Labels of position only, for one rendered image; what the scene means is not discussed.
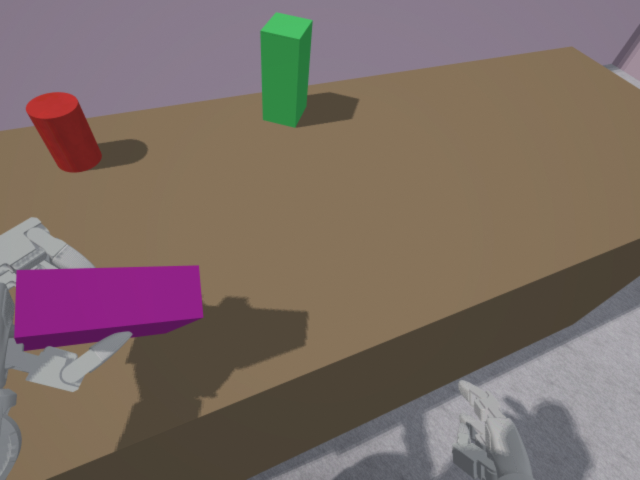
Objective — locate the left robot hand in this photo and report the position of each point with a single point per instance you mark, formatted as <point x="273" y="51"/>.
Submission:
<point x="29" y="246"/>

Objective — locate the table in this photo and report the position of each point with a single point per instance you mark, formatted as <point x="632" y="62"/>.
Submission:
<point x="412" y="228"/>

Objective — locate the sponge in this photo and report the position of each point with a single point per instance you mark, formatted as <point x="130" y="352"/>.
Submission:
<point x="61" y="307"/>

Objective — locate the right robot hand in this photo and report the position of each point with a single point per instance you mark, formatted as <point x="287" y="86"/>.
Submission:
<point x="498" y="448"/>

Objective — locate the robot left forearm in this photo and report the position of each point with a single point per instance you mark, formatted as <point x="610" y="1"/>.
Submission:
<point x="10" y="434"/>

